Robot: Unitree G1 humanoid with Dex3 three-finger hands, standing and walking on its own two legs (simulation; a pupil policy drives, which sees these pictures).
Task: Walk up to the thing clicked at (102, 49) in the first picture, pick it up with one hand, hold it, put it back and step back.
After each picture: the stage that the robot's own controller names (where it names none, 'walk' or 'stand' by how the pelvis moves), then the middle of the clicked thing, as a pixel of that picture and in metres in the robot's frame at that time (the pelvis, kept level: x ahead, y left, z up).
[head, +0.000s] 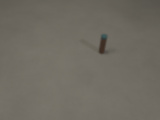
stand; (102, 44) +1.36 -0.28 -0.65
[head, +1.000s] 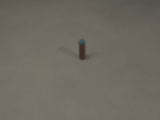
walk; (82, 50) +1.25 +0.06 -0.63
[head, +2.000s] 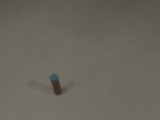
walk; (56, 85) +0.78 +0.25 -0.65
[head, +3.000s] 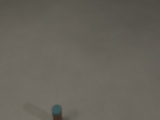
walk; (57, 116) +0.51 +0.15 -0.63
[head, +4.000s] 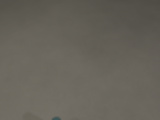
stand; out of the picture +0.42 +0.16 -0.65
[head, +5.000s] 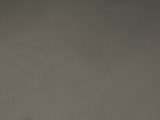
stand; out of the picture +0.41 +0.17 -0.66
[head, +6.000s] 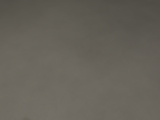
stand; out of the picture +0.40 +0.17 -0.66
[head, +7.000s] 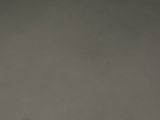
stand; out of the picture +0.40 +0.17 -0.66
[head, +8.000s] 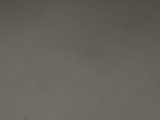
stand; out of the picture +0.40 +0.17 -0.66
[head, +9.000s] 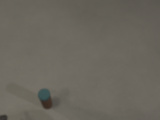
go down; (45, 99) +0.44 +0.16 -0.54
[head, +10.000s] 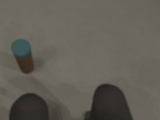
go down; (24, 59) +0.50 +0.18 -0.27
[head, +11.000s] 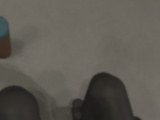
close in; out of the picture +0.50 +0.20 -0.22
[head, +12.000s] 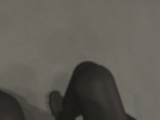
close; out of the picture +0.49 +0.23 -0.17
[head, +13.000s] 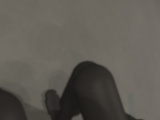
lift; out of the picture +0.47 +0.23 -0.17
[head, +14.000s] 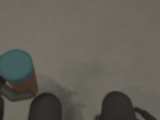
lift; (23, 80) +0.33 +0.19 -0.03
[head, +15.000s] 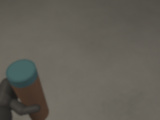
hold; (32, 95) +0.30 +0.16 +0.06
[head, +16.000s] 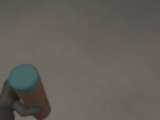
hold; (34, 96) +0.30 +0.15 +0.05
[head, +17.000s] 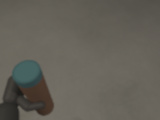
crouch; (37, 92) +0.32 +0.14 +0.02
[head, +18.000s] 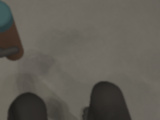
crouch; (6, 37) +0.48 +0.17 -0.03
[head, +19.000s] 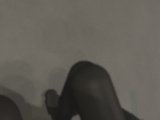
lower; out of the picture +0.47 +0.24 -0.17
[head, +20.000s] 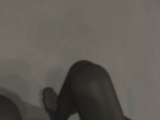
lower; out of the picture +0.47 +0.24 -0.18
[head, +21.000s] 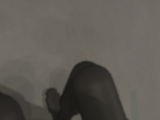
lower; out of the picture +0.47 +0.23 -0.18
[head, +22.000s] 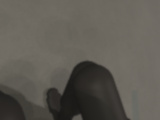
lower; out of the picture +0.46 +0.23 -0.18
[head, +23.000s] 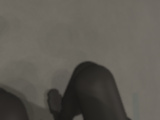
draw back; out of the picture +0.46 +0.21 -0.18
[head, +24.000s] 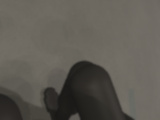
withdraw; out of the picture +0.46 +0.21 -0.18
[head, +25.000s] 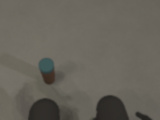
walk; (48, 73) +0.47 +0.14 -0.36
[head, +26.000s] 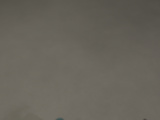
stand; out of the picture +0.39 +0.12 -0.59
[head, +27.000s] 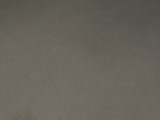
stand; out of the picture +0.40 +0.12 -0.60
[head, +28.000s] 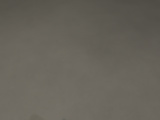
stand; out of the picture +0.41 +0.11 -0.63
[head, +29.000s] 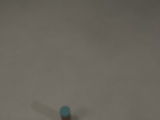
walk; (66, 116) +0.43 +0.10 -0.64
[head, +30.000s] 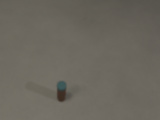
walk; (61, 92) +0.58 +0.09 -0.64
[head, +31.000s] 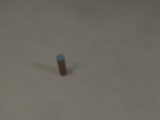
walk; (62, 66) +0.87 +0.20 -0.63
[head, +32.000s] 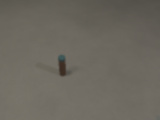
stand; (62, 66) +1.04 +0.16 -0.64
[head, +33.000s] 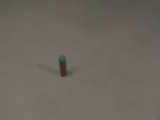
stand; (63, 66) +1.04 +0.16 -0.66
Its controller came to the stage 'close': yes
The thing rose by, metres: 0.68
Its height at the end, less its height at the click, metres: +0.00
